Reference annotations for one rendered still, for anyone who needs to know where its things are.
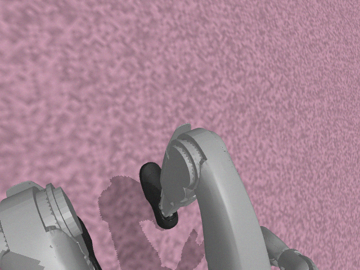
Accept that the left robot foot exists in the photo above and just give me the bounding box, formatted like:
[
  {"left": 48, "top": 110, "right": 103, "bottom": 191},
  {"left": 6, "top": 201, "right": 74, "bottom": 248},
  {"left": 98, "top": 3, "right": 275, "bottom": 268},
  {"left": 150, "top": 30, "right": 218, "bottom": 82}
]
[{"left": 77, "top": 216, "right": 102, "bottom": 270}]

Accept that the right robot foot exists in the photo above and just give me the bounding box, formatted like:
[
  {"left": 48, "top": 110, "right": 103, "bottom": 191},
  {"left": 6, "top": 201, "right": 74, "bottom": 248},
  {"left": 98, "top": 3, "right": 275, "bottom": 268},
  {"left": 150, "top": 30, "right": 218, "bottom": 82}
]
[{"left": 139, "top": 162, "right": 178, "bottom": 230}]

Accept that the right robot hand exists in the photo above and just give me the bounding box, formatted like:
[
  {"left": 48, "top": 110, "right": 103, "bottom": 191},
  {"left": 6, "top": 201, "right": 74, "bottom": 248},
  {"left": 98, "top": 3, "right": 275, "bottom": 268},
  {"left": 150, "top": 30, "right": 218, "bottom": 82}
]
[{"left": 261, "top": 226, "right": 290, "bottom": 267}]

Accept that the right robot arm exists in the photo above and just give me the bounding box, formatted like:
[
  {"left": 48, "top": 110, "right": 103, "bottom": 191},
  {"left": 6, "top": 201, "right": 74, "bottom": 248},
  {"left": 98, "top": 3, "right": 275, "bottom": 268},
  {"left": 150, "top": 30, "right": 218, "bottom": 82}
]
[{"left": 278, "top": 249, "right": 319, "bottom": 270}]

